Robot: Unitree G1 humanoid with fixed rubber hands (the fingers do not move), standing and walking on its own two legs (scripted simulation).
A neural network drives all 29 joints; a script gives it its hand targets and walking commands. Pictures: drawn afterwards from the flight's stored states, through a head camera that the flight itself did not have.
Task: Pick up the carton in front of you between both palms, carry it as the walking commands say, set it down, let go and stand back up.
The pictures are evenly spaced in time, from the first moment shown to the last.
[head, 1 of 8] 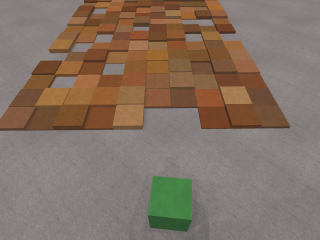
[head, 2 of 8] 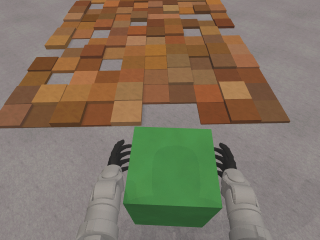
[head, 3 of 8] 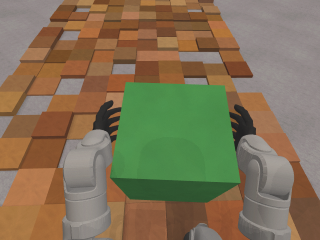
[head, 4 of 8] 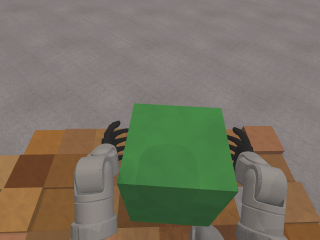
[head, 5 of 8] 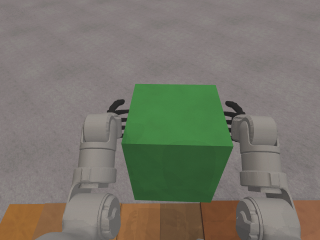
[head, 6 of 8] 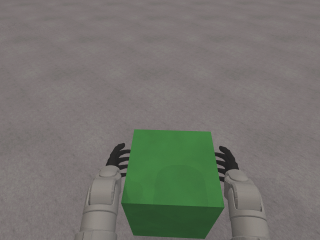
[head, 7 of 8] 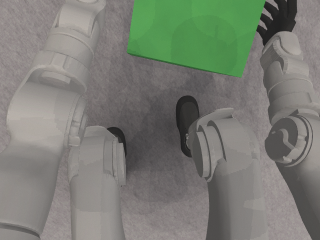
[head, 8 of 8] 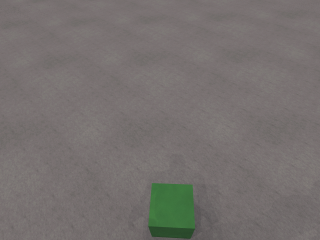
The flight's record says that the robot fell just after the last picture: no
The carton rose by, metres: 0.80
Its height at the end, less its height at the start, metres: +0.00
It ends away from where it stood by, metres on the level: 6.31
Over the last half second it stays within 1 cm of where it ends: yes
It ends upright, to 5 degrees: yes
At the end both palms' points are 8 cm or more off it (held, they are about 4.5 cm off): yes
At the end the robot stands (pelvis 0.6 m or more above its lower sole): yes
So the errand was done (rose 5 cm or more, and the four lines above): yes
